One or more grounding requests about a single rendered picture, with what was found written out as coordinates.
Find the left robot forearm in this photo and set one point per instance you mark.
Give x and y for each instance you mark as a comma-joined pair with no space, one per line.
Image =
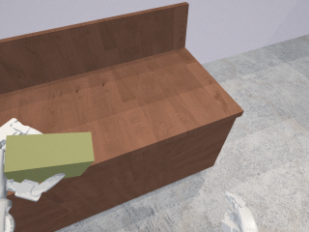
7,223

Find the robot left hand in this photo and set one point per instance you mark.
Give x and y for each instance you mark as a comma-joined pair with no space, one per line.
27,189

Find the sponge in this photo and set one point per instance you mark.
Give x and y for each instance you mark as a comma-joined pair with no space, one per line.
37,157

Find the robot right hand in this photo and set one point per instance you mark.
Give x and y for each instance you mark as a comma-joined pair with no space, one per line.
240,221

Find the table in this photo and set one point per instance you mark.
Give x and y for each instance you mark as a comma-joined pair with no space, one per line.
155,114

